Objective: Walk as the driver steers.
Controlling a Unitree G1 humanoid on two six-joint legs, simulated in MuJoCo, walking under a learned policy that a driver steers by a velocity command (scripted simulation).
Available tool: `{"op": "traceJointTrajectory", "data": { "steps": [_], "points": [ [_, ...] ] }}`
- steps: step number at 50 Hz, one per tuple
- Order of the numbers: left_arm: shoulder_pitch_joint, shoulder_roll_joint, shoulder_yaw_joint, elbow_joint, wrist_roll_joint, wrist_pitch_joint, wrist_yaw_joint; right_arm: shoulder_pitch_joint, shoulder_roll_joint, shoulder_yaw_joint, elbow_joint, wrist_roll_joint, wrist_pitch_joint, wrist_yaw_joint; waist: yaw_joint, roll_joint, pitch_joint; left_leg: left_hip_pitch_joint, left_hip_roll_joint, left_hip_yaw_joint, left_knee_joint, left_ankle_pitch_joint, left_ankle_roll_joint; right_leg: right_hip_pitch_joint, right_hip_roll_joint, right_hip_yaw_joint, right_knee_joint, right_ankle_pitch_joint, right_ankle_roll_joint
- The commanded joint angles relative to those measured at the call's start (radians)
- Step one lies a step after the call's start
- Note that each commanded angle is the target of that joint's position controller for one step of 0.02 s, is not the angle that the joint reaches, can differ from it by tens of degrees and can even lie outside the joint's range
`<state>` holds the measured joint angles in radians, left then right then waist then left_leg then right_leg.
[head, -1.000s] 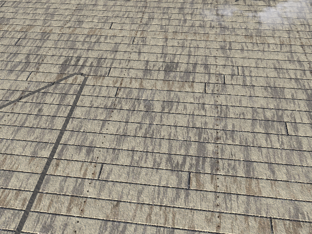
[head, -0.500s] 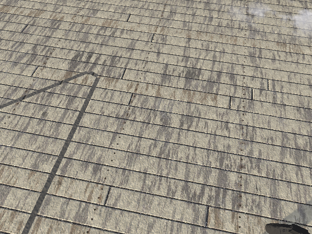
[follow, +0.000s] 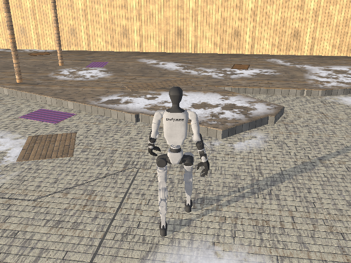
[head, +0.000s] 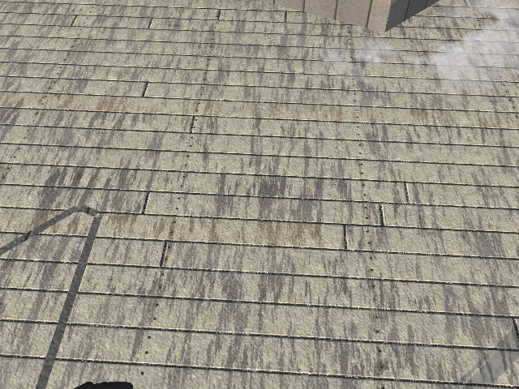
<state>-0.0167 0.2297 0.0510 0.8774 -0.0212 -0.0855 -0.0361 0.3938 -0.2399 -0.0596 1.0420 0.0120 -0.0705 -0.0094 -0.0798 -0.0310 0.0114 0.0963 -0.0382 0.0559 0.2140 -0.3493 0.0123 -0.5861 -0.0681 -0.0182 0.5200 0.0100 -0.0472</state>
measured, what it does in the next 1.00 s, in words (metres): walks ahead: right foot, then left foot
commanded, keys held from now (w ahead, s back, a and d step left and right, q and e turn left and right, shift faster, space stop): w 0.88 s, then w+e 0.12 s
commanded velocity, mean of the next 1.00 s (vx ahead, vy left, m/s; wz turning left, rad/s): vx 0.50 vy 0.00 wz -0.02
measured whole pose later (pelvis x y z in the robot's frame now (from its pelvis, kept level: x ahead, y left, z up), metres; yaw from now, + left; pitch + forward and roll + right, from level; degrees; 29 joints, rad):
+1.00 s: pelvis +0.57 +0.02 +0.01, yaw -1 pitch +2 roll +1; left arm 0.07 0.26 0.07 0.90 -0.02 -0.07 -0.01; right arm 0.34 -0.24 -0.06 1.00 0.00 -0.09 0.00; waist -0.06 -0.04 0.00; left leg 0.01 -0.06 0.08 0.18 -0.22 0.05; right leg -0.68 -0.12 0.02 0.65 0.09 -0.02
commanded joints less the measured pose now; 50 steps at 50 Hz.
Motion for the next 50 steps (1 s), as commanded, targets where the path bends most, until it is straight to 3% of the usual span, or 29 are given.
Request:
{"op": "traceJointTrajectory", "data": {
  "steps": [1,2,3,4,5,6,7,8,9,10,11,14,19,25,27,28,29,30,31,32,33,34,35,36,38,40,44,47,50],
  "points": [
    [0.041,0.143,0.041,-0.049,-0.001,-0.023,-0.006,-0.009,-0.183,-0.039,-0.032,0.005,0.009,-0.007,0.111,0.136,-0.022,0.012,0.283,-0.089,0.174,0.849,0.133,0.156,0.062,-0.048,-0.038,-0.08,-0.051],
    [0.224,0.194,0.068,0.008,0.003,-0.022,0.0,-0.024,-0.16,-0.029,-0.042,0.002,0.012,-0.007,0.192,0.125,-0.133,-0.077,0.23,-0.049,0.377,0.888,0.103,0.415,0.065,-0.044,-0.027,-0.047,-0.086],
    [0.418,0.276,0.088,0.047,0.017,-0.018,0.012,-0.009,-0.126,-0.012,-0.07,-0.019,0.009,-0.007,0.239,-0.007,-0.296,-0.321,0.161,-0.005,0.714,0.547,0.065,0.751,-0.149,0.207,0.007,-0.035,-0.156],
    [0.453,0.305,0.089,0.07,0.016,-0.014,0.004,0.116,0.013,0.024,-0.065,-0.009,-0.016,0.008,0.158,-0.271,-0.425,-0.697,-0.028,-0.074,1.021,-0.194,0.013,1.041,-0.345,0.696,-0.141,-0.254,-0.311],
    [0.426,0.207,0.061,0.06,0.008,-0.014,0.005,0.027,-0.102,-0.001,-0.063,0.019,-0.041,0.012,0.196,-0.163,-0.361,-0.809,0.022,-0.191,1.13,-0.223,0.035,0.999,-0.305,0.705,-0.206,-0.356,-0.264],
    [0.332,0.166,0.048,0.041,0.006,-0.017,0.01,-0.074,-0.147,-0.014,-0.096,0.038,-0.055,0.014,0.185,-0.123,-0.215,-0.87,0.073,-0.163,1.133,-0.134,0.052,0.863,-0.274,0.546,-0.223,-0.301,-0.219],
    [0.252,0.146,0.039,0.022,0.014,-0.02,0.01,-0.121,-0.144,-0.014,-0.104,0.034,-0.058,0.006,0.151,-0.025,-0.139,-0.828,0.127,-0.135,1.087,-0.037,0.051,0.705,-0.241,0.435,-0.252,-0.189,-0.199],
    [0.206,0.119,0.031,0.017,0.025,-0.023,0.007,-0.14,-0.136,-0.023,-0.105,0.017,-0.051,-0.001,0.12,0.007,-0.078,-0.784,0.156,-0.125,1.032,0.02,0.048,0.575,-0.21,0.355,-0.285,-0.11,-0.191],
    [0.193,0.107,0.026,0.021,0.036,-0.027,0.005,-0.112,-0.116,-0.025,-0.102,0.012,-0.039,-0.002,0.086,-0.027,-0.071,-0.717,0.181,-0.135,0.998,0.051,0.046,0.498,-0.193,0.311,-0.311,-0.068,-0.19],
    [0.196,0.099,0.024,0.026,0.034,-0.029,0.002,-0.091,-0.092,-0.023,-0.097,0.01,-0.027,-0.002,0.07,-0.029,-0.063,-0.689,0.189,-0.135,0.965,0.057,0.042,0.467,-0.18,0.276,-0.332,-0.037,-0.194],
    [0.209,0.106,0.025,0.037,0.029,-0.03,0.004,-0.089,-0.075,-0.022,-0.099,0.011,-0.017,-0.003,0.06,-0.031,-0.05,-0.687,0.198,-0.129,0.924,0.062,0.035,0.437,-0.174,0.248,-0.357,-0.044,-0.198],
    [0.255,0.149,0.034,0.054,0.026,-0.03,0.023,-0.19,-0.083,-0.026,-0.136,-0.002,-0.003,-0.006,0.072,-0.013,0.005,-0.776,0.208,-0.114,0.779,0.185,0.005,0.423,-0.166,0.186,-0.403,0.007,-0.2],
    [0.329,0.157,0.032,0.078,0.016,-0.019,0.04,-0.36,-0.058,-0.015,-0.186,-0.003,-0.013,0.01,0.118,-0.021,0.039,-0.75,0.161,-0.065,0.471,0.448,-0.003,0.442,-0.106,0.069,-0.418,0.034,-0.148],
    [0.427,0.173,0.041,0.129,0.005,0.005,0.046,-0.509,-0.068,-0.003,-0.248,0.009,-0.024,0.042,0.153,-0.026,0.081,-0.785,0.127,-0.059,0.315,0.39,0.029,0.64,-0.181,0.075,-0.347,0.068,-0.138],
    [0.413,0.187,0.048,0.13,0.004,0.015,0.05,-0.48,-0.094,-0.01,-0.252,0.011,-0.03,0.05,0.121,-0.044,0.057,-0.722,0.106,-0.047,0.291,0.314,0.054,0.688,-0.203,0.076,-0.288,0.191,-0.119],
    [0.392,0.198,0.051,0.124,0.003,0.019,0.052,-0.423,-0.117,-0.021,-0.24,0.01,-0.032,0.051,0.084,-0.062,0.018,-0.625,0.076,-0.023,0.286,0.28,0.07,0.693,-0.196,0.066,-0.223,0.349,-0.107],
    [0.368,0.192,0.048,0.118,0.002,0.025,0.052,-0.297,-0.149,-0.041,-0.203,0.007,-0.032,0.048,0.014,-0.061,-0.056,-0.449,0.041,0.008,0.268,0.289,0.094,0.668,-0.16,0.033,-0.08,0.494,-0.086],
    [0.363,0.164,0.036,0.104,0.01,0.027,0.053,-0.112,-0.204,-0.065,-0.149,0.0,-0.031,0.039,-0.057,-0.031,-0.18,-0.162,0.087,-0.043,0.306,0.318,0.134,0.53,-0.106,-0.005,0.148,0.428,-0.054],
    [0.46,0.072,0.009,0.085,0.019,0.014,0.045,0.03,-0.296,-0.088,-0.121,-0.021,-0.025,0.031,-0.038,0.165,-0.337,0.24,0.342,-0.449,0.286,0.201,0.271,0.139,0.032,-0.048,0.541,0.038,0.014],
    [0.466,0.05,-0.003,0.096,0.012,-0.012,0.038,0.047,-0.257,-0.071,-0.115,-0.006,-0.02,0.033,-0.034,0.295,-0.422,0.333,0.443,-0.793,0.112,0.086,0.341,-0.051,0.131,0.07,0.753,-0.574,0.028],
    [0.385,0.142,0.022,0.077,-0.016,-0.032,0.031,-0.025,-0.196,-0.05,-0.125,0.004,-0.022,0.033,-0.034,0.23,-0.297,0.243,0.407,-0.693,0.091,0.011,0.29,-0.161,0.063,0.134,0.842,-0.558,0.006],
    [0.305,0.159,0.024,0.054,-0.027,-0.042,0.031,-0.106,-0.158,-0.039,-0.148,0.001,-0.024,0.03,-0.017,0.166,-0.182,0.094,0.371,-0.544,0.076,0.055,0.252,-0.18,0.009,0.104,0.824,-0.475,-0.01],
    [0.268,0.15,0.028,0.048,-0.019,-0.041,0.038,-0.175,-0.134,-0.031,-0.156,-0.011,-0.028,0.033,0.019,0.094,-0.101,-0.066,0.334,-0.442,0.037,0.119,0.232,-0.145,-0.036,0.081,0.752,-0.388,-0.011],
    [0.27,0.147,0.037,0.052,-0.005,-0.028,0.046,-0.216,-0.101,-0.02,-0.161,-0.022,-0.034,0.037,0.056,0.091,-0.061,-0.176,0.298,-0.372,0.002,0.179,0.213,-0.082,-0.07,0.087,0.69,-0.334,-0.013],
    [0.316,0.099,0.033,0.063,0.001,-0.001,0.049,-0.222,-0.097,-0.018,-0.152,-0.022,-0.039,0.041,0.094,0.114,-0.043,-0.279,0.278,-0.307,-0.049,0.239,0.222,0.0,-0.091,0.089,0.626,-0.301,-0.004],
    [0.28,0.092,0.035,0.048,0.006,0.011,0.052,-0.19,-0.125,-0.024,-0.136,-0.018,-0.043,0.032,0.099,0.099,-0.014,-0.301,0.266,-0.25,-0.085,0.285,0.229,-0.035,-0.097,0.078,0.546,-0.235,0.013],
    [0.146,0.087,0.035,0.002,0.018,0.008,0.046,-0.123,-0.148,-0.027,-0.113,-0.013,-0.036,0.009,0.07,0.081,0.016,-0.257,0.239,-0.165,-0.103,0.374,0.205,-0.105,-0.085,0.062,0.305,-0.006,0.041],
    [0.057,0.066,0.022,-0.02,0.006,0.004,0.031,-0.087,-0.158,-0.027,-0.099,-0.011,-0.036,0.001,0.037,0.088,0.034,-0.23,0.221,-0.08,-0.119,0.361,0.174,-0.065,-0.052,0.023,0.15,0.12,0.033],
    [-0.02,0.065,0.013,-0.053,-0.002,0.006,0.015,-0.033,-0.16,-0.029,-0.069,-0.01,-0.03,-0.001,0.008,0.081,0.063,-0.124,0.258,-0.043,-0.108,0.368,0.166,-0.095,-0.033,0.021,0.081,0.113,0.014]
  ]
}}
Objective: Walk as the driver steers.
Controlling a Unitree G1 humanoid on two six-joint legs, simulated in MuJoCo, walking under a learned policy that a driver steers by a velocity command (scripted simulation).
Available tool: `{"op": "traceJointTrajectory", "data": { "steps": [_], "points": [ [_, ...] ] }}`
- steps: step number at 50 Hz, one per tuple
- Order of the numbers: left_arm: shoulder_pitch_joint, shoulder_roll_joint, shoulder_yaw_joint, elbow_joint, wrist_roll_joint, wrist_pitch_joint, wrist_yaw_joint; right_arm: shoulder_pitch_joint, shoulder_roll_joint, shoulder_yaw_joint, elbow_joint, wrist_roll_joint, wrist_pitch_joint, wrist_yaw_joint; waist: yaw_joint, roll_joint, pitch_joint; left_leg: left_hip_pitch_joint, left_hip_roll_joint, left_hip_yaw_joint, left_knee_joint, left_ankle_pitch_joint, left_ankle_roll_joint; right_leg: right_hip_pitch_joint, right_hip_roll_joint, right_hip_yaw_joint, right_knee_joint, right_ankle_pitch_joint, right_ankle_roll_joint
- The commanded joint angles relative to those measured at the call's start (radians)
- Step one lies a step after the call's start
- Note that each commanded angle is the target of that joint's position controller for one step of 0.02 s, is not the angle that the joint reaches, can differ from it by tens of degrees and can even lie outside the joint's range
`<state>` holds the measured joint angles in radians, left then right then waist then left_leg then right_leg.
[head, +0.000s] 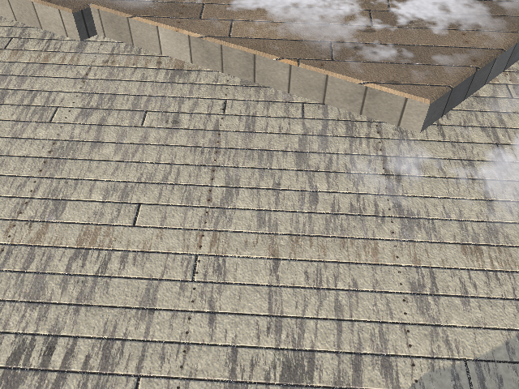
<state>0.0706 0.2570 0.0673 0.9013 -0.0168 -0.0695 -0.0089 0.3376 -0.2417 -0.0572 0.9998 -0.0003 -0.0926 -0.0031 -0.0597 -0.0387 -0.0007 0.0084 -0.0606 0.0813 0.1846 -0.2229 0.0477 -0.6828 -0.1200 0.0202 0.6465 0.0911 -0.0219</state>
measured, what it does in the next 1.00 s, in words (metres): walks ahead, turning right: right foot, then left foot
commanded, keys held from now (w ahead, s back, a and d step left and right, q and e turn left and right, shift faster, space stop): w+e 0.62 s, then e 0.22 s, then q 0.16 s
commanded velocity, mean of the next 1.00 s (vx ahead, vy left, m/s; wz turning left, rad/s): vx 0.40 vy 0.00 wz -0.46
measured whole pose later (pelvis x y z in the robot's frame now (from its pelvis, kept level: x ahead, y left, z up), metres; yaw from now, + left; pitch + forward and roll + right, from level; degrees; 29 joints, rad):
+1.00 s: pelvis +0.52 -0.09 +0.00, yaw -29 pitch +2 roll +1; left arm 0.12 0.28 0.07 0.67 0.00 0.01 0.01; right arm 0.21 -0.27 -0.06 0.87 0.01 -0.05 0.01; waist -0.06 -0.02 0.06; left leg -0.19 0.01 0.12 0.36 -0.21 0.01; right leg -0.53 -0.05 0.04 0.69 -0.17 0.02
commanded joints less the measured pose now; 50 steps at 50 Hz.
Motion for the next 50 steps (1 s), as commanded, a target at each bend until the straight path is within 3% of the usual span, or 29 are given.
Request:
{"op": "traceJointTrajectory", "data": {
  "steps": [1,3,5,6,7,8,9,10,11,12,13,14,17,19,23,28,30,31,32,33,34,35,37,38,40,42,45,48,50],
  "points": [
    [-0.131,0.039,-0.005,-0.09,-0.008,-0.01,-0.019,0.036,-0.158,-0.033,-0.019,0.002,-0.002,-0.008,-0.019,0.084,0.084,0.011,0.297,-0.057,-0.063,0.261,0.128,-0.02,0.025,-0.014,-0.061,0.006,-0.021],
    [-0.159,0.046,-0.006,-0.118,-0.009,-0.012,-0.034,0.041,-0.163,-0.037,-0.014,0.004,0.011,-0.012,-0.016,0.085,0.091,0.092,0.328,-0.038,-0.016,0.337,0.114,-0.04,0.038,-0.02,-0.084,-0.07,-0.044],
    [-0.129,0.069,0.002,-0.129,-0.007,-0.014,-0.047,0.009,-0.184,-0.044,-0.027,0.007,0.022,-0.018,0.017,0.112,0.058,0.128,0.338,-0.005,0.078,0.597,0.092,0.04,0.077,-0.063,-0.089,-0.165,-0.074],
    [-0.073,0.093,0.015,-0.122,-0.003,-0.012,-0.049,-0.005,-0.198,-0.048,-0.035,0.008,0.028,-0.022,0.051,0.133,0.01,0.135,0.332,0.014,0.169,0.79,0.078,0.135,0.115,-0.098,-0.081,-0.209,-0.091],
    [0.056,0.129,0.038,-0.093,-0.002,-0.01,-0.049,-0.026,-0.201,-0.048,-0.046,0.008,0.039,-0.028,0.123,0.131,-0.061,0.105,0.304,0.052,0.342,0.914,0.053,0.307,0.16,-0.128,-0.11,-0.196,-0.116],
    [0.223,0.195,0.07,-0.053,-0.002,-0.006,-0.039,-0.025,-0.191,-0.04,-0.066,0.002,0.04,-0.035,0.192,0.091,-0.156,-0.063,0.265,0.074,0.585,0.815,0.016,0.586,0.132,-0.04,-0.114,-0.16,-0.16],
    [0.347,0.307,0.1,-0.044,0.0,0.0,-0.026,0.052,-0.097,-0.006,-0.109,-0.018,0.015,-0.019,0.168,-0.123,-0.295,-0.504,0.116,0.076,0.995,0.332,-0.056,1.002,-0.123,0.437,-0.14,-0.272,-0.333],
    [0.352,0.266,0.078,-0.045,-0.007,0.0,-0.025,0.034,-0.073,0.009,-0.111,-0.01,-0.027,-0.003,0.156,-0.17,-0.379,-0.712,-0.003,-0.104,1.177,-0.332,-0.061,1.121,-0.232,0.797,-0.325,-0.339,-0.401],
    [0.325,0.199,0.059,-0.049,-0.001,-0.002,-0.021,-0.063,-0.15,-0.013,-0.137,0.03,-0.056,0.011,0.179,-0.123,-0.282,-0.817,0.067,-0.183,1.223,-0.288,-0.031,1.066,-0.19,0.667,-0.339,-0.36,-0.339],
    [0.257,0.166,0.05,-0.068,0.001,-0.007,-0.019,-0.125,-0.158,-0.013,-0.157,0.041,-0.07,0.012,0.161,-0.052,-0.177,-0.825,0.114,-0.168,1.167,-0.201,-0.014,0.923,-0.152,0.529,-0.347,-0.302,-0.301],
    [0.188,0.134,0.038,-0.086,0.005,-0.007,-0.021,-0.156,-0.155,-0.019,-0.156,0.019,-0.07,0.004,0.121,0.041,-0.096,-0.773,0.149,-0.155,1.074,-0.14,-0.012,0.756,-0.112,0.426,-0.374,-0.217,-0.273],
    [0.144,0.122,0.033,-0.103,0.015,-0.011,-0.019,-0.144,-0.161,-0.029,-0.161,0.006,-0.059,-0.004,0.078,0.016,-0.067,-0.69,0.174,-0.161,1.002,-0.11,-0.022,0.629,-0.095,0.379,-0.396,-0.131,-0.275],
    [0.128,0.138,0.035,-0.123,0.01,-0.012,-0.005,-0.133,-0.127,-0.031,-0.175,-0.009,-0.025,-0.012,0.035,-0.001,-0.035,-0.604,0.181,-0.145,0.854,-0.071,-0.063,0.469,-0.047,0.298,-0.446,-0.071,-0.275],
    [0.165,0.172,0.044,-0.121,0.005,-0.014,0.01,-0.207,-0.115,-0.028,-0.208,-0.015,-0.016,-0.016,0.052,-0.002,-0.008,-0.621,0.164,-0.13,0.711,0.049,-0.092,0.43,-0.027,0.257,-0.459,-0.04,-0.263],
    [0.229,0.175,0.048,-0.114,-0.003,-0.003,0.023,-0.355,-0.084,-0.014,-0.256,-0.006,-0.022,-0.004,0.111,-0.033,0.011,-0.527,0.097,-0.117,0.414,0.306,-0.098,0.388,0.033,0.211,-0.442,-0.139,-0.201],
    [0.288,0.164,0.048,-0.101,-0.01,0.013,0.03,-0.411,-0.135,-0.023,-0.297,0.01,-0.039,0.016,0.121,-0.053,0.004,-0.489,0.074,-0.161,0.286,0.261,-0.078,0.523,-0.019,0.335,-0.327,-0.199,-0.176],
    [0.273,0.166,0.05,-0.113,-0.005,0.02,0.034,-0.351,-0.159,-0.032,-0.289,0.012,-0.051,0.019,0.081,-0.082,-0.011,-0.409,0.069,-0.152,0.26,0.177,-0.051,0.552,-0.026,0.378,-0.254,-0.157,-0.159],
    [0.262,0.146,0.043,-0.124,-0.001,0.021,0.033,-0.261,-0.181,-0.044,-0.266,0.006,-0.055,0.015,0.034,-0.079,-0.056,-0.276,0.073,-0.14,0.23,0.172,-0.024,0.534,0.014,0.365,-0.172,-0.11,-0.135],
    [0.243,0.099,0.026,-0.148,0.008,0.019,0.029,-0.132,-0.23,-0.059,-0.253,-0.019,-0.06,0.008,-0.03,-0.03,-0.168,-0.049,0.19,-0.23,0.268,0.212,0.033,0.445,0.081,0.301,0.06,-0.115,-0.093],
    [0.362,0.045,0.011,-0.173,-0.009,0.011,0.033,-0.011,-0.323,-0.084,-0.236,-0.042,-0.047,0.0,-0.011,0.226,-0.333,0.334,0.433,-0.582,0.268,0.255,0.189,0.115,0.226,0.151,0.418,-0.396,-0.008],
    [0.4,0.098,0.012,-0.18,-0.009,0.007,0.033,-0.008,-0.264,-0.07,-0.236,-0.019,-0.033,0.007,0.008,0.361,-0.374,0.371,0.523,-0.804,0.205,0.273,0.234,-0.032,0.198,0.151,0.589,-0.741,0.014],
    [0.348,0.182,0.036,-0.175,-0.012,0.016,0.035,-0.068,-0.182,-0.046,-0.263,-0.011,-0.024,0.005,0.001,0.231,-0.251,0.254,0.49,-0.666,0.214,0.325,0.2,-0.075,0.147,0.17,0.676,-0.694,0.028],
    [0.215,0.184,0.049,-0.201,0.007,0.047,0.042,-0.178,-0.116,-0.023,-0.275,-0.019,-0.002,0.005,0.025,0.06,-0.077,-0.024,0.359,-0.356,0.186,0.532,0.119,-0.024,0.087,0.098,0.611,-0.597,0.037],
    [0.258,0.158,0.051,-0.211,0.0,0.06,0.041,-0.202,-0.127,-0.023,-0.27,-0.025,-0.002,0.005,0.073,0.155,-0.068,-0.103,0.375,-0.311,0.177,0.603,0.141,0.025,0.057,0.094,0.595,-0.569,0.046],
    [0.276,0.12,0.043,-0.221,-0.007,0.082,0.036,-0.231,-0.136,-0.03,-0.26,-0.021,-0.001,0.005,0.085,0.196,-0.041,-0.199,0.338,-0.204,0.114,0.615,0.162,0.078,0.043,0.052,0.528,-0.516,0.068],
    [0.224,0.101,0.038,-0.256,-0.009,0.089,0.036,-0.237,-0.171,-0.043,-0.255,-0.017,0.006,-0.005,0.081,0.166,-0.051,-0.182,0.351,-0.157,0.088,0.633,0.176,0.055,0.036,0.035,0.43,-0.441,0.072],
    [0.183,0.06,0.02,-0.275,0.011,0.078,0.024,-0.217,-0.182,-0.044,-0.231,-0.004,0.021,-0.011,0.07,0.125,-0.111,-0.176,0.329,-0.097,0.088,0.664,0.182,0.175,0.054,0.027,0.231,-0.307,0.056],
    [0.13,0.052,0.012,-0.272,0.022,0.071,0.015,-0.202,-0.169,-0.032,-0.197,0.011,0.026,0.006,0.058,0.125,-0.113,-0.178,0.293,-0.076,0.104,0.612,0.162,0.292,0.079,0.001,0.049,-0.228,0.04],
    [0.102,0.074,0.017,-0.276,0.025,0.067,0.013,-0.195,-0.189,-0.031,-0.178,0.025,0.029,0.019,0.061,0.138,-0.091,-0.156,0.287,-0.107,0.149,0.557,0.144,0.338,0.106,-0.014,-0.073,-0.21,0.029]
  ]
}}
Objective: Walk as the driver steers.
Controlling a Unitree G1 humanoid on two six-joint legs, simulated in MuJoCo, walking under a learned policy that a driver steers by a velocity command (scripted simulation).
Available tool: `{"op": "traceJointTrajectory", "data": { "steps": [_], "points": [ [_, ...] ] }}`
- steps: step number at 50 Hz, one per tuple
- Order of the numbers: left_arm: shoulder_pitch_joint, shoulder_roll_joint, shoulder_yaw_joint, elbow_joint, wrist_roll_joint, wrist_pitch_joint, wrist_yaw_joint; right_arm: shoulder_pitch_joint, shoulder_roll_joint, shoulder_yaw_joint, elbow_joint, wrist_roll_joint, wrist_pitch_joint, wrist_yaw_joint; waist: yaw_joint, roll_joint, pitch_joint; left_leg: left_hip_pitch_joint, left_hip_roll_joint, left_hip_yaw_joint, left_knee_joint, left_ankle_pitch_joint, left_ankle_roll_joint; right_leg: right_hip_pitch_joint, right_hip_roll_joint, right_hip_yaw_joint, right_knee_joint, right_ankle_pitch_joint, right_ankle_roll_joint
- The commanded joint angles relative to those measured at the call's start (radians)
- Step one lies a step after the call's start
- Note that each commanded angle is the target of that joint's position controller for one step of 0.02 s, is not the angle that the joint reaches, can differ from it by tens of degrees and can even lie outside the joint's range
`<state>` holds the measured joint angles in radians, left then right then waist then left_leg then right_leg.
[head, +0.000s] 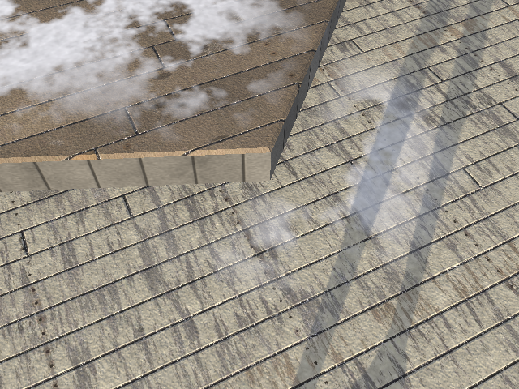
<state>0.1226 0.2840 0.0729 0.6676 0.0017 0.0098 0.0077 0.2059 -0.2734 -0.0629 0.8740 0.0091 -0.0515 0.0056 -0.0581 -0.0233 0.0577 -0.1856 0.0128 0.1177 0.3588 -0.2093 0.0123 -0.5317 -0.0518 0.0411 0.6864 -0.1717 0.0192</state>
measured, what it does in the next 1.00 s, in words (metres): steps on the spot, turning left: right foot, then left foot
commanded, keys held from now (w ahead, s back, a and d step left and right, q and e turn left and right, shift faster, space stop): q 0.82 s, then no key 0.18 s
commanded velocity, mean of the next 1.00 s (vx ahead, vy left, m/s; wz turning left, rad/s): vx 0.03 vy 0.00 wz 0.42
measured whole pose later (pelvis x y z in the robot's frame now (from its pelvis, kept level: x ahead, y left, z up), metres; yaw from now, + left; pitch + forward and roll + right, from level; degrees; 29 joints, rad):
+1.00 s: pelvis +0.06 +0.01 -0.01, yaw +30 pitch +2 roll -1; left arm 0.14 0.29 0.08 0.78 0.02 -0.03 0.01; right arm 0.15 -0.33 -0.07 0.66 0.01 0.04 -0.03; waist 0.00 0.05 0.03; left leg -0.38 -0.13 -0.19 0.75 -0.47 0.00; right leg -0.27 0.03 0.06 0.48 -0.24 0.00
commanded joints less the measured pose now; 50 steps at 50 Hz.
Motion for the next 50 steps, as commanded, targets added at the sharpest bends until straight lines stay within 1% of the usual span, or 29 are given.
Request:
{"op": "traceJointTrajectory", "data": {
  "steps": [1,2,3,4,5,6,7,8,10,13,17,19,20,21,22,23,24,25,26,28,33,37,42,44,46,47,48,49,50],
  "points": [
    [0.058,0.055,0.015,-0.038,0.008,-0.017,-0.004,-0.072,-0.163,-0.024,-0.048,0.024,-0.01,0.012,0.075,0.126,-0.143,0.03,0.202,-0.157,0.01,0.489,0.159,0.245,0.053,-0.046,-0.21,0.107,-0.026],
    [0.075,0.08,0.023,-0.032,0.012,-0.022,0.0,-0.055,-0.15,-0.017,-0.038,0.027,-0.009,0.014,0.088,0.113,-0.145,0.002,0.177,-0.169,0.049,0.412,0.121,0.341,0.048,-0.038,-0.314,0.212,-0.048],
    [0.089,0.147,0.037,-0.039,0.021,-0.023,0.012,-0.019,-0.117,-0.005,-0.039,0.006,-0.016,0.015,0.075,0.058,-0.189,-0.06,0.127,-0.154,0.11,0.268,0.059,0.484,-0.061,0.058,-0.295,0.509,-0.08],
    [0.098,0.204,0.047,-0.058,0.039,-0.011,0.029,0.043,-0.072,0.01,-0.044,-0.025,-0.024,0.022,0.039,-0.073,-0.258,-0.221,0.054,-0.107,0.219,-0.101,-0.004,0.664,-0.243,0.179,-0.195,0.811,-0.172],
    [0.091,0.156,0.036,-0.048,0.028,0.002,0.031,0.072,-0.051,0.021,-0.044,-0.012,-0.015,0.016,0.05,-0.184,-0.31,-0.261,0.03,-0.098,0.307,-0.316,-0.039,0.647,-0.32,0.247,-0.209,0.713,-0.279],
    [0.09,0.13,0.032,-0.046,0.021,0.005,0.028,0.007,-0.106,0.007,-0.059,0.006,-0.001,0.011,0.084,-0.179,-0.273,-0.311,0.023,-0.103,0.412,-0.38,-0.054,0.612,-0.306,0.256,-0.254,0.598,-0.296],
    [0.105,0.156,0.042,-0.034,0.021,0.005,0.03,-0.032,-0.149,-0.011,-0.075,0.016,0.015,0.003,0.111,-0.19,-0.234,-0.392,0.015,-0.1,0.579,-0.439,-0.062,0.592,-0.315,0.261,-0.289,0.543,-0.299],
    [0.095,0.174,0.046,-0.034,0.018,0.0,0.034,-0.013,-0.167,-0.026,-0.065,0.016,0.037,-0.006,0.104,-0.163,-0.21,-0.414,0.026,-0.125,0.719,-0.454,-0.071,0.533,-0.322,0.237,-0.31,0.511,-0.301],
    [-0.009,0.145,0.039,-0.039,0.006,-0.011,0.036,0.04,-0.138,-0.032,-0.056,0.014,0.077,-0.021,0.041,-0.123,-0.154,-0.362,0.05,-0.141,0.755,-0.371,-0.079,0.373,-0.291,0.136,-0.355,0.383,-0.26],
    [-0.084,0.122,0.039,-0.024,0.014,-0.014,0.037,0.03,-0.087,-0.025,-0.08,0.004,0.1,-0.028,0.021,-0.131,-0.133,-0.254,0.052,-0.096,0.627,-0.246,-0.077,0.262,-0.237,0.011,-0.376,0.273,-0.225],
    [-0.075,0.142,0.047,0.007,-0.001,-0.009,0.043,0.008,-0.108,-0.031,-0.124,0.004,0.1,0.002,0.032,-0.146,-0.174,-0.159,0.044,-0.064,0.413,-0.135,-0.038,0.313,-0.269,-0.013,-0.326,0.246,-0.206],
    [-0.081,0.139,0.047,0.023,-0.021,-0.001,0.044,0.073,-0.111,-0.041,-0.108,-0.002,0.098,0.014,0.0,-0.112,-0.174,-0.04,-0.001,-0.021,0.238,-0.01,0.007,0.275,-0.244,-0.057,-0.238,0.129,-0.144],
    [-0.031,0.109,0.042,0.049,-0.021,0.005,0.041,0.087,-0.137,-0.051,-0.107,-0.013,0.096,0.011,0.008,-0.017,-0.134,0.009,0.006,-0.085,0.128,0.088,0.045,0.204,-0.188,-0.118,-0.115,-0.025,-0.072],
    [0.003,0.05,0.026,0.035,0.017,0.01,0.035,0.08,-0.268,-0.08,-0.138,-0.017,0.092,-0.011,0.053,0.313,-0.095,0.093,0.259,-0.458,0.01,0.389,0.152,-0.029,-0.045,-0.227,0.197,-0.343,0.046],
    [-0.117,0.072,0.029,-0.016,0.017,0.007,0.044,0.086,-0.311,-0.078,-0.169,-0.052,0.075,-0.001,-0.006,0.343,-0.105,0.033,0.382,-0.665,-0.061,0.435,0.329,-0.145,0.062,-0.062,0.407,-0.533,0.053],
    [-0.135,0.108,0.04,-0.016,0.001,0.006,0.049,0.07,-0.288,-0.072,-0.174,-0.062,0.054,0.006,-0.008,0.235,-0.113,0.025,0.351,-0.624,-0.073,0.324,0.331,-0.167,0.045,0.007,0.495,-0.485,0.034],
    [-0.114,0.123,0.048,-0.001,-0.004,0.006,0.054,0.026,-0.261,-0.067,-0.18,-0.042,0.041,0.001,0.022,0.187,-0.095,0.025,0.296,-0.549,-0.059,0.244,0.272,-0.178,0.027,0.029,0.5,-0.389,0.016],
    [-0.089,0.127,0.055,0.025,0.003,0.007,0.062,-0.018,-0.225,-0.059,-0.188,-0.019,0.041,-0.008,0.042,0.14,-0.097,0.031,0.253,-0.5,-0.044,0.188,0.218,-0.18,0.012,0.038,0.482,-0.311,0.016],
    [-0.075,0.132,0.059,0.035,0.009,0.009,0.067,-0.047,-0.196,-0.048,-0.196,-0.003,0.046,-0.018,0.055,0.146,-0.099,0.02,0.227,-0.466,-0.044,0.185,0.191,-0.16,0.008,0.041,0.468,-0.259,0.021],
    [-0.051,0.116,0.058,0.042,0.004,0.002,0.061,-0.03,-0.179,-0.04,-0.205,-0.007,0.05,-0.031,0.06,0.151,-0.134,0.031,0.204,-0.446,-0.038,0.246,0.193,-0.119,0.031,0.04,0.473,-0.193,0.033],
    [-0.071,0.086,0.045,0.036,-0.001,-0.012,0.054,0.008,-0.198,-0.05,-0.217,0.001,0.058,-0.046,0.036,0.144,-0.148,0.115,0.185,-0.476,-0.024,0.216,0.199,-0.115,0.051,0.059,0.257,-0.147,0.062],
    [-0.075,0.091,0.041,0.036,-0.006,-0.023,0.04,-0.009,-0.213,-0.058,-0.238,-0.001,0.07,-0.044,0.029,0.167,-0.123,0.049,0.165,-0.527,-0.025,0.13,0.21,-0.022,0.067,0.064,0.114,-0.158,0.072],
    [-0.039,0.11,0.041,0.041,-0.014,-0.046,0.019,-0.046,-0.213,-0.06,-0.265,0.001,0.083,-0.032,0.034,0.178,-0.149,0.048,0.156,-0.604,0.024,0.257,0.213,0.092,0.086,0.063,-0.017,-0.189,0.055],
    [-0.004,0.11,0.039,0.05,-0.013,-0.054,0.007,-0.064,-0.199,-0.053,-0.273,0.005,0.089,-0.033,0.049,0.178,-0.168,0.051,0.142,-0.606,0.066,0.335,0.195,0.172,0.083,0.045,-0.126,-0.138,0.038],
    [0.038,0.116,0.04,0.063,-0.003,-0.059,-0.003,-0.064,-0.175,-0.042,-0.275,0.013,0.096,-0.038,0.076,0.15,-0.168,-0.011,0.087,-0.573,0.114,0.251,0.133,0.33,0.048,0.044,-0.33,0.078,0.001],
    [0.041,0.17,0.048,0.051,0.015,-0.056,0.001,-0.028,-0.135,-0.029,-0.277,-0.002,0.092,-0.038,0.051,0.024,-0.182,-0.1,0.017,-0.493,0.225,0.051,0.078,0.424,-0.104,0.183,-0.356,0.193,-0.056],
    [0.007,0.234,0.056,0.047,0.032,-0.045,0.006,0.013,-0.119,-0.026,-0.289,-0.002,0.083,-0.034,-0.007,-0.204,-0.137,-0.259,-0.144,-0.321,0.366,-0.306,0.018,0.446,-0.25,0.36,-0.361,0.408,-0.2],
    [0.011,0.177,0.042,0.039,0.039,-0.047,0.006,-0.009,-0.188,-0.044,-0.285,-0.016,0.073,-0.034,0.037,-0.205,-0.141,-0.297,-0.114,-0.293,0.57,-0.452,-0.034,0.397,-0.345,0.459,-0.377,0.399,-0.32],
    [-0.003,0.16,0.035,0.031,0.027,-0.049,0.008,-0.01,-0.232,-0.063,-0.27,-0.006,0.072,-0.033,0.042,-0.139,-0.123,-0.316,-0.099,-0.302,0.698,-0.415,-0.053,0.387,-0.312,0.409,-0.372,0.356,-0.317]
  ]
}}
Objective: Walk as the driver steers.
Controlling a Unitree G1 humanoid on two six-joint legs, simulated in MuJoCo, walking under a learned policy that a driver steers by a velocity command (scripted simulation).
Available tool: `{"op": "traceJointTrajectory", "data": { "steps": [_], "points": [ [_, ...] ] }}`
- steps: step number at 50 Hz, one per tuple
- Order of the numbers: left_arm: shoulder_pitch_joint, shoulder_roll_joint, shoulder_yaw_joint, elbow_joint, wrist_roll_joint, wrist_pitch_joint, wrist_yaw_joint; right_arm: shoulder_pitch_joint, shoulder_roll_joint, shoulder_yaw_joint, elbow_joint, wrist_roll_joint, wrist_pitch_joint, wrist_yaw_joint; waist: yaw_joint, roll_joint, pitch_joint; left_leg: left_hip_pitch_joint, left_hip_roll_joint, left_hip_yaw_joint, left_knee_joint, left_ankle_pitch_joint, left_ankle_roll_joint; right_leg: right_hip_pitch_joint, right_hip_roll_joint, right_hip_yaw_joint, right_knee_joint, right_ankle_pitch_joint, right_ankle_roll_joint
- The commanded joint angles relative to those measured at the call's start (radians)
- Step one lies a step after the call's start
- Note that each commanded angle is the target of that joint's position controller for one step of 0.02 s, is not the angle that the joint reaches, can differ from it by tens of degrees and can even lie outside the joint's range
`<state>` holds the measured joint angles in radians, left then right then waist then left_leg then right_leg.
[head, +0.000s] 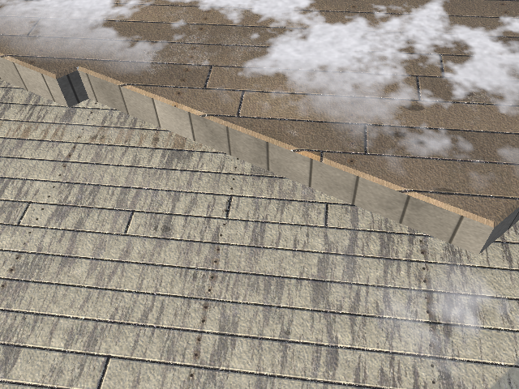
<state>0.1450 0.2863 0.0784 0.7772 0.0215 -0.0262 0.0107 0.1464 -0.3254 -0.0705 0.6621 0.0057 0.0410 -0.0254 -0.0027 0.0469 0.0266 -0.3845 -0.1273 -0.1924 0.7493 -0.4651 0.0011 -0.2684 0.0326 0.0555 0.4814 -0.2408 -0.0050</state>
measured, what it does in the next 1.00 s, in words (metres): steps on the spot: left foot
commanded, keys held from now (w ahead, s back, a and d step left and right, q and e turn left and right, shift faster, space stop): no key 1.00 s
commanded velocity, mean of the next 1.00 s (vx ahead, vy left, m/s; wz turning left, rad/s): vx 0.00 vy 0.00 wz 0.07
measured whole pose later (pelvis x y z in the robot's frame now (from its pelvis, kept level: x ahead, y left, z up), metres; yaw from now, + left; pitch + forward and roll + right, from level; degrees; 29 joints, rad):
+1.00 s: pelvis +0.00 +0.03 +0.00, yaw +1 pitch -2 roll +0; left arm 0.18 0.26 0.03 1.07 0.00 0.01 0.04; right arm 0.24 -0.24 -0.02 0.89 -0.01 -0.01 -0.02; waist 0.02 0.00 0.04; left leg -0.17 -0.03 -0.05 0.50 -0.30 0.01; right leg -0.20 -0.04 0.06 0.49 -0.26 0.06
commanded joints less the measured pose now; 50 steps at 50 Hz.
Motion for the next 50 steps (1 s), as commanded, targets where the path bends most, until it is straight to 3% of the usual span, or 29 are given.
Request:
{"op": "traceJointTrajectory", "data": {
  "steps": [1,2,3,7,9,11,12,13,14,15,16,18,23,31,50],
  "points": [
    [-0.05,0.147,0.026,-0.077,-0.007,-0.011,0.008,0.056,-0.165,-0.057,-0.04,0.0,-0.015,-0.004,-0.025,-0.174,-0.08,-0.13,0.047,0.007,0.356,-0.11,-0.058,0.123,-0.338,0.322,-0.151,0.378,-0.248],
    [-0.064,0.131,0.018,-0.077,-0.021,-0.011,0.008,0.058,-0.14,-0.052,-0.031,-0.001,-0.006,-0.006,-0.023,-0.171,-0.063,-0.145,0.053,0.001,0.366,-0.073,-0.074,0.129,-0.304,0.275,-0.142,0.364,-0.22],
    [-0.065,0.12,0.011,-0.071,-0.025,-0.009,0.009,0.058,-0.109,-0.042,-0.027,0.0,-0.001,-0.005,-0.022,-0.17,-0.058,-0.133,0.058,0.005,0.347,-0.043,-0.085,0.126,-0.282,0.238,-0.134,0.39,-0.211],
    [-0.045,0.121,0.005,-0.049,-0.016,0.012,0.007,0.004,-0.02,-0.003,-0.041,0.0,-0.006,0.005,0.012,-0.229,-0.088,0.027,0.113,0.135,0.014,-0.005,-0.099,0.137,-0.215,0.134,-0.109,0.456,-0.191],
    [-0.012,0.144,0.007,-0.036,-0.02,0.021,0.004,0.007,-0.038,-0.008,-0.032,0.009,-0.008,0.006,0.026,-0.24,-0.098,0.101,0.11,0.165,-0.145,0.07,-0.092,0.15,-0.226,0.154,-0.092,0.468,-0.197],
    [-0.002,0.133,-0.002,-0.023,-0.033,0.019,0.0,0.056,-0.049,-0.012,-0.001,0.003,-0.009,0.006,-0.005,-0.21,-0.087,0.234,0.103,0.179,-0.411,0.301,-0.056,0.11,-0.207,0.145,-0.076,0.41,-0.156],
    [0.029,0.119,-0.01,-0.013,-0.028,0.007,-0.004,0.054,-0.082,-0.015,-0.007,-0.008,-0.008,0.001,0.006,-0.169,-0.1,0.331,0.15,0.113,-0.423,0.412,-0.028,0.052,-0.195,0.141,-0.077,0.333,-0.101],
    [0.045,0.101,-0.019,-0.016,-0.001,-0.009,-0.014,0.068,-0.146,-0.025,-0.016,-0.017,-0.005,-0.008,0.033,-0.041,-0.135,0.41,0.254,0.021,-0.35,0.651,0.012,-0.007,-0.14,0.078,-0.019,0.223,-0.044],
    [0.068,0.061,-0.028,-0.004,-0.001,-0.017,-0.017,0.038,-0.124,-0.019,0.003,-0.023,-0.005,0.0,0.067,0.091,-0.143,0.306,0.263,0.019,-0.321,0.522,0.069,0.047,-0.08,0.005,-0.053,0.053,0.006],
    [0.008,0.096,-0.026,0.002,0.003,-0.015,-0.014,0.016,-0.069,-0.008,-0.012,-0.024,-0.012,0.013,0.025,0.048,-0.102,0.241,0.231,0.023,-0.343,0.374,0.073,0.078,-0.071,-0.007,-0.038,0.05,0.037],
    [-0.022,0.106,-0.021,0.005,-0.003,-0.011,-0.011,0.02,-0.051,-0.001,-0.004,-0.03,-0.018,0.016,0.013,0.022,-0.072,0.214,0.214,0.032,-0.356,0.314,0.058,0.068,-0.066,-0.01,-0.026,0.059,0.038],
    [-0.017,0.097,-0.023,0.016,-0.008,0.004,0.0,0.028,-0.065,-0.001,0.008,-0.027,-0.035,0.017,0.016,0.034,-0.025,0.17,0.2,0.038,-0.361,0.311,0.041,0.067,-0.069,-0.005,-0.019,0.095,0.036],
    [0.006,0.091,-0.022,0.062,-0.012,0.011,0.01,0.054,-0.046,0.011,0.028,-0.022,-0.05,0.01,0.018,0.014,-0.01,0.155,0.189,0.045,-0.354,0.321,0.033,0.08,-0.072,-0.001,-0.023,0.118,0.042],
    [0.02,0.1,-0.019,0.139,-0.016,0.015,0.019,0.07,-0.037,0.016,0.065,-0.019,-0.057,0.01,0.016,-0.029,-0.017,0.172,0.175,0.061,-0.347,0.355,0.036,0.097,-0.077,0.003,-0.032,0.146,0.052],
    [0.051,0.088,-0.025,0.271,-0.021,0.026,0.034,0.117,-0.028,0.027,0.194,-0.012,-0.058,0.001,0.018,-0.038,0.002,0.17,0.144,0.108,-0.348,0.355,0.021,0.097,-0.067,-0.003,-0.044,0.147,0.043]
  ]
}}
